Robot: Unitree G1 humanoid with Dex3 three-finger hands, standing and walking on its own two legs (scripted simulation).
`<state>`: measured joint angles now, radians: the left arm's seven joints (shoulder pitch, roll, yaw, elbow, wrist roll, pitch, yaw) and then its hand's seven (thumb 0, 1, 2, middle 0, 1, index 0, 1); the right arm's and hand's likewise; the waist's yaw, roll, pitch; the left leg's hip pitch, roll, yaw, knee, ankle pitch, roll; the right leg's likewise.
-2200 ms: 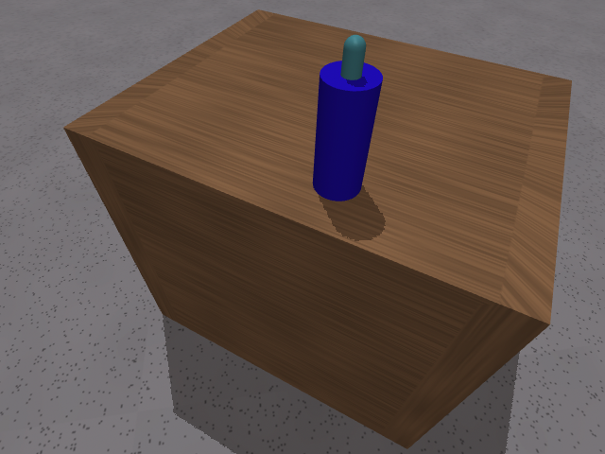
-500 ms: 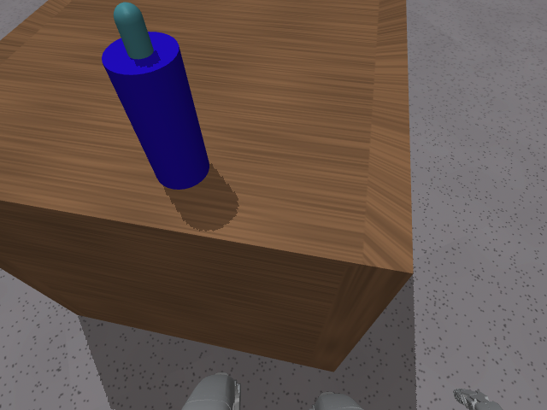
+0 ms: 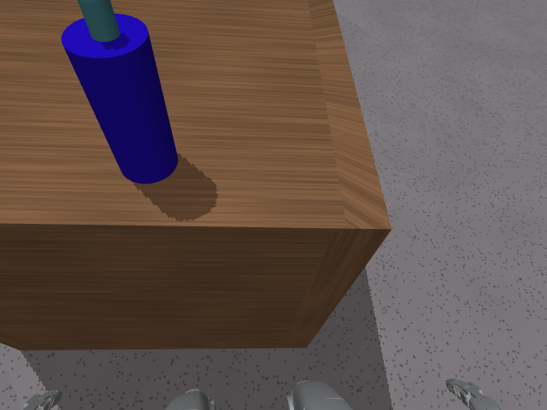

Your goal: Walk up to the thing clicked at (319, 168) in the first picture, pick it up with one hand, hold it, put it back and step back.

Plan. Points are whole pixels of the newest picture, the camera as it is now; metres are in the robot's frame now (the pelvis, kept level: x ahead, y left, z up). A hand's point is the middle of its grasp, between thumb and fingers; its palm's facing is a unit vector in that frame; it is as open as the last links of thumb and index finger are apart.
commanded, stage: walk up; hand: left
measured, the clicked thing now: (126, 93) +0.47 +0.17 +0.18
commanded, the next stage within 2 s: stand in 1.88 s
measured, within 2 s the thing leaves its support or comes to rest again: neither
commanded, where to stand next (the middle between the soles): +0.04 -0.02 m, yaw -2 degrees
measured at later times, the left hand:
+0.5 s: hand out of the picture +0.08 +0.24 -0.14, palm faces -0.08 -0.93 -0.36, open 7.4 cm
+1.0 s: hand out of the picture +0.14 +0.23 -0.12, palm faces -0.08 -0.94 -0.34, open 7.4 cm
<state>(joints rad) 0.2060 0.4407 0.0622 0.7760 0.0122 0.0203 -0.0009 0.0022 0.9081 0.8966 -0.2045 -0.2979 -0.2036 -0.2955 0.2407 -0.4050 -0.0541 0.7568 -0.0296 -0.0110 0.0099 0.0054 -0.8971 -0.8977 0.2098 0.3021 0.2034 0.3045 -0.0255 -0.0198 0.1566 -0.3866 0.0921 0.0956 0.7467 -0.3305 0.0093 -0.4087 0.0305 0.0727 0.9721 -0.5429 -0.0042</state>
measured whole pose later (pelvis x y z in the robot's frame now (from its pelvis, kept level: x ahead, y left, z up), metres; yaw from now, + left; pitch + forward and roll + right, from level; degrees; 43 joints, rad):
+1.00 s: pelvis +0.00 -0.01 +0.03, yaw -5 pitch -2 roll +0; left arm 0.07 0.35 0.02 1.08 0.00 -0.01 -0.01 0.00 0.91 0.90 -0.20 -0.30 -0.20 -0.30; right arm 0.12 -0.36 -0.01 1.07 -0.01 -0.03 0.00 0.01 -0.90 -0.90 0.21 0.30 0.20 0.30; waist -0.01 -0.01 0.05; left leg -0.15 0.04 0.04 0.44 -0.25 -0.02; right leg -0.17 0.01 0.06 0.46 -0.26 0.00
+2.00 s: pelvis +0.01 +0.00 +0.03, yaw -5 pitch -2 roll +0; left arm 0.08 0.34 0.02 1.14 0.01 -0.01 0.00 0.00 0.91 0.90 -0.20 -0.30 -0.20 -0.30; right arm 0.09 -0.35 -0.02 1.13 -0.01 -0.01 0.00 0.01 -0.90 -0.90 0.20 0.30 0.20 0.30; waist -0.02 0.00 0.05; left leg -0.08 0.03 0.04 0.32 -0.20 -0.02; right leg -0.09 0.01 0.06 0.32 -0.19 0.01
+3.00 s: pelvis -0.01 +0.00 +0.03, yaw -4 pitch -3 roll +0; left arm 0.12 0.35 -0.01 1.12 0.01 -0.01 -0.01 0.00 0.91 0.90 -0.20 -0.30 -0.20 -0.30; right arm 0.11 -0.35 -0.01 1.14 -0.01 -0.01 0.02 0.01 -0.90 -0.90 0.20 0.30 0.20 0.30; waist -0.01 0.01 0.04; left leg -0.11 0.02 0.02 0.32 -0.16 -0.01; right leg -0.12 -0.01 0.04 0.33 -0.17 0.02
